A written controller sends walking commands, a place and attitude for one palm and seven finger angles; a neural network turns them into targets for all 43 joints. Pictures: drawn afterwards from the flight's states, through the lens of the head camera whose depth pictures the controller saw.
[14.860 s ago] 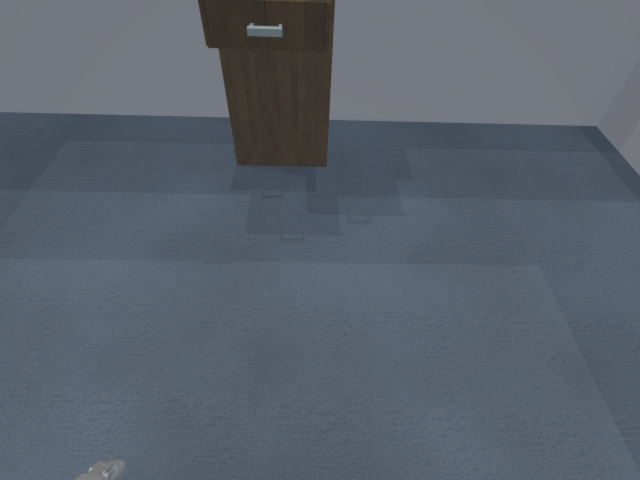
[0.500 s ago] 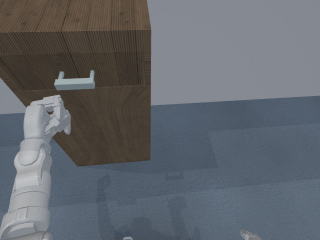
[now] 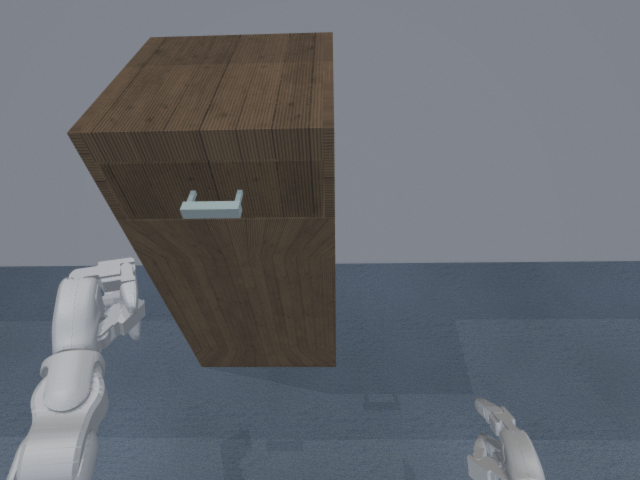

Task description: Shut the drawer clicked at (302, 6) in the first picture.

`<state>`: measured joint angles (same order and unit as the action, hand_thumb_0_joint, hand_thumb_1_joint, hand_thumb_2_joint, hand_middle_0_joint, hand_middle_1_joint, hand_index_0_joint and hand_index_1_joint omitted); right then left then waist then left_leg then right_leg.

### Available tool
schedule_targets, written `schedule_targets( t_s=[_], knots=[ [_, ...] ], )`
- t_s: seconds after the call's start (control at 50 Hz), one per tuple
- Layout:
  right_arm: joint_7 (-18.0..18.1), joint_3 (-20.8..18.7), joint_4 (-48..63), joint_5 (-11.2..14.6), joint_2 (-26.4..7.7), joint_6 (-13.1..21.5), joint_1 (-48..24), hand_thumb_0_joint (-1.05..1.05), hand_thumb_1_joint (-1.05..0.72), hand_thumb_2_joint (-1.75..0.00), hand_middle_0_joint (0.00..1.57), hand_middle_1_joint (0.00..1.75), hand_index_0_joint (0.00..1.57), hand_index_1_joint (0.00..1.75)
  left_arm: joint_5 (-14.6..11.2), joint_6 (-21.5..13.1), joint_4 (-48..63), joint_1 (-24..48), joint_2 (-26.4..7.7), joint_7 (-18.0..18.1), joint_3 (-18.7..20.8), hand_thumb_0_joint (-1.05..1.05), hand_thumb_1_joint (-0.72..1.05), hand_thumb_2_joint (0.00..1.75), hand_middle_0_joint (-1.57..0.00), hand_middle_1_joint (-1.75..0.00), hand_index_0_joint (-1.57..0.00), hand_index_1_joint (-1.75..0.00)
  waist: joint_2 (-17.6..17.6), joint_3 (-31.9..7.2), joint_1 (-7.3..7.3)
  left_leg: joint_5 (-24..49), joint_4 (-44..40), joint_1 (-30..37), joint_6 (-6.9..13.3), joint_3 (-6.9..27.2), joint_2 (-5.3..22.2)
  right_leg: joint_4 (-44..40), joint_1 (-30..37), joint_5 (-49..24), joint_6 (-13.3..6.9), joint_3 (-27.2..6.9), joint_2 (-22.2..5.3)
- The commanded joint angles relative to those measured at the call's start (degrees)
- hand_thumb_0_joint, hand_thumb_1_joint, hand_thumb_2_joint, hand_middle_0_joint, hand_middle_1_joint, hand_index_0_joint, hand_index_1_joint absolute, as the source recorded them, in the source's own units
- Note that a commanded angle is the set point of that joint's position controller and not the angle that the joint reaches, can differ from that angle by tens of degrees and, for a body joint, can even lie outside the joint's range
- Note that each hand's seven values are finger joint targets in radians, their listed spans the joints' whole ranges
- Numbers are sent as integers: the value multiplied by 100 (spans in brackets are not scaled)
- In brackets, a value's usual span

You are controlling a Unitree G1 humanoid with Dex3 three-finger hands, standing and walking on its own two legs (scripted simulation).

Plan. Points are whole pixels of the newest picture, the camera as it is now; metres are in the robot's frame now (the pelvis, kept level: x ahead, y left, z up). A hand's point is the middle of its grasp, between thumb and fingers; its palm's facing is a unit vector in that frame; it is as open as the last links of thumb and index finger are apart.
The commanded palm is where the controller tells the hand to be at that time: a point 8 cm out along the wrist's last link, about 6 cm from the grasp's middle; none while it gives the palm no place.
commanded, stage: draw the hand back to the body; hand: left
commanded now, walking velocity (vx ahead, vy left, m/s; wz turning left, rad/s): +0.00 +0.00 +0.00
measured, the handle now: (213, 202) +0.58 +0.26 +0.00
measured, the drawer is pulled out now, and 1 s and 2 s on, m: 0.00 0.00 0.00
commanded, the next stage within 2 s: step back with the hand held close in 0.54 s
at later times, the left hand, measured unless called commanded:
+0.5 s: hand (89, 368) +0.18 +0.22 +0.16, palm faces +0.39 -0.82 -0.41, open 3.2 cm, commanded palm +0.13 +0.26 +0.18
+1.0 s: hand (74, 373) +0.18 +0.24 +0.15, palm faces +0.27 -0.83 -0.50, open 3.2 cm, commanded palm +0.11 +0.29 +0.18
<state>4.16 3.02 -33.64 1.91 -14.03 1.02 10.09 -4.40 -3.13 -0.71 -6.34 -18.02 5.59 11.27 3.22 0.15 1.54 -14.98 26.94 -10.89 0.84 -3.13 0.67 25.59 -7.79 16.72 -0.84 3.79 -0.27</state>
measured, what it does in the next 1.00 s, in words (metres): stands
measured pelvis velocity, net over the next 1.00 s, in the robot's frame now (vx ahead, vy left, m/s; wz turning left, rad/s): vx -0.02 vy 0.01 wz -0.02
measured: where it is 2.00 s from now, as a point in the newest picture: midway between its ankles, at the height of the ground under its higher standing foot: outside the picture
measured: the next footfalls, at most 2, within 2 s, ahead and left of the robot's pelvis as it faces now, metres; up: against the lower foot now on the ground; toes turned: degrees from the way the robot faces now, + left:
right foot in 1.68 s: -0.15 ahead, -0.09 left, +0.00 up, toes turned +4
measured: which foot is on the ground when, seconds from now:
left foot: down 0.00-1.00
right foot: down 0.00-1.00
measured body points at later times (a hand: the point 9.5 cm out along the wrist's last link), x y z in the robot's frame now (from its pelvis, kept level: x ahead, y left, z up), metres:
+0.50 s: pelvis +0.00 -0.02 +0.00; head -0.02 -0.05 +0.45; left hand +0.15 +0.26 +0.18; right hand +0.20 -0.24 -0.08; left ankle +0.00 +0.11 -0.74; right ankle -0.03 -0.11 -0.74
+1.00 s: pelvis -0.02 +0.01 +0.00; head +0.00 +0.00 +0.45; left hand +0.16 +0.28 +0.18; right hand +0.15 -0.24 -0.08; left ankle +0.00 +0.11 -0.74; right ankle -0.03 -0.11 -0.74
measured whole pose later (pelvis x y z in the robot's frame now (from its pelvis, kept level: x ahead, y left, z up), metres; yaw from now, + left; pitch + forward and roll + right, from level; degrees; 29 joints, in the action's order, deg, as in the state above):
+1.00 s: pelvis -0.02 +0.01 +0.00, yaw -1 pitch +0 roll -1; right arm 4.0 -1.2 -30.9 0.5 -13.4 -0.8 10.6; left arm -2.9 -9.8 30.4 -36.3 -22.3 5.7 19.4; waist 1.9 1.9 -0.5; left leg -12.6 26.4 -14.3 1.6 -4.1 0.7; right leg 24.7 -11.4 13.7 0.0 2.8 -0.3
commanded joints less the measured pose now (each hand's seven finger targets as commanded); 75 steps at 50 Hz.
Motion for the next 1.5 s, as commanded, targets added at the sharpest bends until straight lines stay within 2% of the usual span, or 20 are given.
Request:
schedule_targets(
  t_s=[0.0, 0.12, 0.16, 0.34, 0.42, 0.56, 0.58, 0.64, 0.66, 0.68, 0.7, 0.76, 0.94, 1.04, 1.12, 1.2, 1.3, 1.4, 1.44, 1.48],
  knots=[
    [25, -283, 804, -64, -601, 349, -656, 0, -90, -90, 20, 30, 20, 30, -30, -403, 1879, 486, -1023, 73, 595, 0, 90, 90, -140, -160, -140, -160, 64, -758, 41, 1455, -553, 830, 92, 223, 22, -545, 214, -1643, -65, -223, 15],
    [-23, -342, 808, -140, -577, 444, -724, 0, -90, -90, 20, 30, 20, 30, -52, -451, 2660, -652, -1160, 40, 919, 0, 90, 90, -140, -160, -140, -160, -250, -566, 139, 1649, -541, 873, 125, 159, -2, -722, 360, -1931, -18, -264, 15],
    [-32, -361, 839, -134, -543, 470, -722, 0, -90, -90, 20, 30, 20, 30, -50, -493, 3081, -874, -1098, 39, 924, 0, 90, 90, -140, -160, -140, -160, -28, -649, 127, 1666, -520, 940, 125, 132, -6, -690, 394, -1961, -7, -277, -24],
    [9, -405, 901, -132, -447, 719, -736, 0, -90, -90, 20, 30, 20, 30, -74, -659, 3955, -2170, -1081, 66, 1144, 0, 90, 90, -140, -160, -140, -160, -166, -176, 179, 1297, -424, 825, 136, 116, 11, -865, 89, -1604, 33, -313, -29],
    [67, -436, 780, -134, -470, 742, -664, 0, -90, -90, 20, 30, 20, 30, -38, -659, 3533, -1992, -973, 75, 1079, 0, 90, 90, -140, -160, -140, -160, -358, 164, 109, 976, -447, 798, 155, 97, 9, -1018, -204, -1175, 58, -327, -23],
    [92, -412, 801, -164, -447, 819, -675, 0, -90, -90, 20, 30, 20, 30, -25, -728, 3789, -1884, -1014, 112, 1099, 0, 90, 90, -140, -160, -140, -160, -10, -270, 182, 1197, -432, 877, 160, 128, 2, -823, 128, -1469, 30, -338, -95],
    [92, -413, 794, -168, -437, 832, -673, 0, -90, -90, 20, 30, 20, 30, -23, -723, 3792, -1943, -1032, 125, 1131, 0, 90, 90, -140, -160, -140, -160, -147, -327, 193, 1295, -427, 881, 162, 145, 4, -777, 178, -1592, 29, -320, -83],
    [85, -398, 798, -169, -417, 828, -696, 0, -90, -90, 20, 30, 20, 30, -35, -688, 3732, -2004, -992, 114, 1122, 0, 90, 90, -140, -160, -140, -160, -140, -142, 200, 1320, -440, 808, 149, 141, 13, -801, 165, -1645, 25, -322, -75],
    [14, -444, 980, -161, -548, 671, -560, 0, -90, -90, 20, 30, 20, 30, 17, -964, 4342, -1203, -1841, 150, 1968, 0, 90, 90, -140, -160, -140, -160, -416, 316, -6, 995, -156, 322, 203, 236, 142, -1102, -425, -2085, 70, -923, -446],
    [8, -453, 813, -185, -422, 571, -533, 0, -90, -90, 20, 30, 20, 30, 45, -990, 3701, -1843, -1404, 107, 1692, 0, 90, 90, -140, -160, -140, -160, -691, 188, -56, 1012, -14, 343, 184, 256, 144, -1005, -370, -2386, 28, -819, -601],
    [-23, -474, 866, -181, -446, 488, -518, 0, -90, -90, 20, 30, 20, 30, 76, -967, 3504, -2231, -1094, 67, 1421, 0, 90, 90, -140, -160, -140, -160, -650, 74, -82, 1101, 7, 351, 171, 227, 156, -894, -376, -2574, 39, -802, -633],
    [-44, -537, 984, -189, -505, 323, -522, 0, -90, -90, 20, 30, 20, 30, 86, -1025, 3709, -2672, -1015, 56, 1366, 0, 90, 90, -140, -160, -140, -160, -139, -437, -82, 1716, -158, 414, 183, 216, 256, -543, -128, -2703, 98, -584, -537],
    [38, -622, 1227, -151, -485, 106, -541, 0, -90, -90, 20, 30, 20, 30, 69, -1053, 4362, -3104, -1373, 200, 1720, 0, 90, 90, -140, -160, -140, -160, -91, -932, -78, 2450, -268, 73, 161, 447, 430, -54, 59, -2594, 131, -410, -320],
    [51, -628, 1238, -149, -516, 197, -484, 0, -90, -90, 20, 30, 20, 30, 92, -1101, 4444, -3198, -1309, 247, 1669, 0, 90, 90, -140, -160, -140, -160, 148, -771, -89, 1652, -531, -497, 204, 624, 541, 127, 42, -1811, 147, -391, -189],
    [56, -631, 1258, -162, -594, 354, -469, 0, -90, -90, 20, 30, 20, 30, 150, -1190, 4542, -3129, -1300, 280, 1703, 0, 90, 90, -140, -160, -140, -160, 404, -548, -93, -1, -968, -1517, 340, 879, 697, 502, 374, -1213, 154, -418, -63],
    [56, -624, 1237, -142, -585, 509, -363, 0, -90, -90, 20, 30, 20, 30, 202, -1284, 4515, -3026, -1200, 312, 1709, 0, 90, 90, -140, -160, -140, -160, 165, -369, -151, -1307, -1015, -2302, 425, 955, 742, 636, 531, -908, 160, -554, -84],
    [53, -631, 1162, -180, -576, 634, -256, 0, -90, -90, 20, 30, 20, 30, 222, -1366, 4640, -2877, -1178, 352, 1640, 0, 90, 90, -140, -160, -140, -160, -307, -307, -209, -1421, -347, -1842, 290, 789, 438, -134, -366, 33, 18, -952, -347],
    [82, -600, 965, -226, -554, 666, -206, 0, -90, -90, 20, 30, 20, 30, 214, -1413, 4727, -2696, -1245, 481, 1576, 0, 90, 90, -140, -160, -140, -160, -366, -247, -268, -1044, 333, -858, 86, 715, 210, -742, -1658, 973, -168, -1024, -617],
    [110, -579, 965, -218, -567, 659, -280, 0, -90, -90, 20, 30, 20, 30, 212, -1424, 4777, -2694, -1263, 507, 1590, 0, 90, 90, -140, -160, -140, -160, -11, -173, -273, -1199, -112, -1001, 115, 956, 362, -520, -1609, 1017, -58, -754, -388],
    [127, -583, 1030, -224, -637, 678, -392, 0, -90, -90, 20, 30, 20, 30, 251, -1461, 4725, -2830, -1256, 494, 1710, 0, 90, 90, -140, -160, -140, -160, 635, -228, -228, -2078, -1353, -2218, 367, 1621, 896, 545, -320, 474, 147, -474, 148]
  ],
)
